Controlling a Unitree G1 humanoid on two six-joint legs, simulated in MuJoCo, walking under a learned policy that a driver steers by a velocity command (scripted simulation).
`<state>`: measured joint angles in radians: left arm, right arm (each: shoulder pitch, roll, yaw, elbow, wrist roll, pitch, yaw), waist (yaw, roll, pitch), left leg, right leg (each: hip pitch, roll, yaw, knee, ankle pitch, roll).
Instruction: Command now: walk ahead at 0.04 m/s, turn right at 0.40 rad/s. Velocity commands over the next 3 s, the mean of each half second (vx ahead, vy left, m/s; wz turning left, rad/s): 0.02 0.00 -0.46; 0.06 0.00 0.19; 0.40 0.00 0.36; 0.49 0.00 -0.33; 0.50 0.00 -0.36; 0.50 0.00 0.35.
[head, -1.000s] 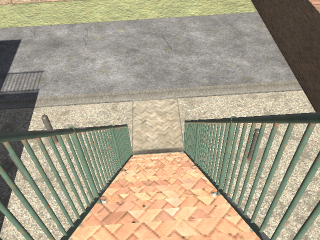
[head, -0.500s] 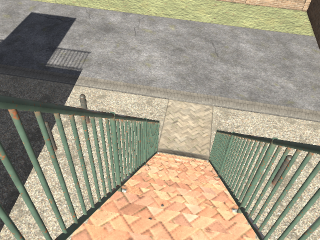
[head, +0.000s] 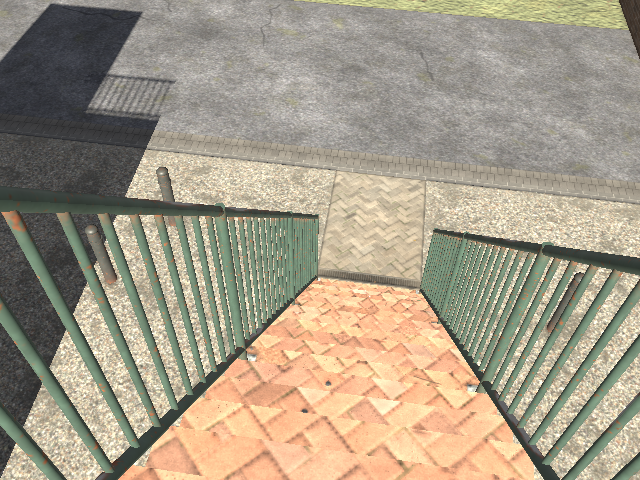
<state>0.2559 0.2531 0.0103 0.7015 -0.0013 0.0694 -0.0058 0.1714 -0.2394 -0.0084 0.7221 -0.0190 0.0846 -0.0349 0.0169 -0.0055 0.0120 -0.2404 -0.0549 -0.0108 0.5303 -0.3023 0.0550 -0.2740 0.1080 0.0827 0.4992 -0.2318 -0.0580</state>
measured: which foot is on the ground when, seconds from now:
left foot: down 0.00-0.36, up 0.38-0.70, down 0.72-1.00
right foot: down 0.00-0.04, up 0.06-0.34, down 0.36-1.00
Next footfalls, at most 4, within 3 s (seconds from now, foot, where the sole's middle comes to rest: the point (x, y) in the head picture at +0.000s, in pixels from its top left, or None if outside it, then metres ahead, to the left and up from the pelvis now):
0.36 right None -0.04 -0.10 -0.77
0.72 left None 0.00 0.08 -0.77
1.44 left None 0.03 0.10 -0.77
1.96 right None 0.06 -0.07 -0.77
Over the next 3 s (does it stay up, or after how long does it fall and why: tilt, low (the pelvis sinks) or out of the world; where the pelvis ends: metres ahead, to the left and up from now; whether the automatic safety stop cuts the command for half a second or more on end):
stays up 0.00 0.00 -0.01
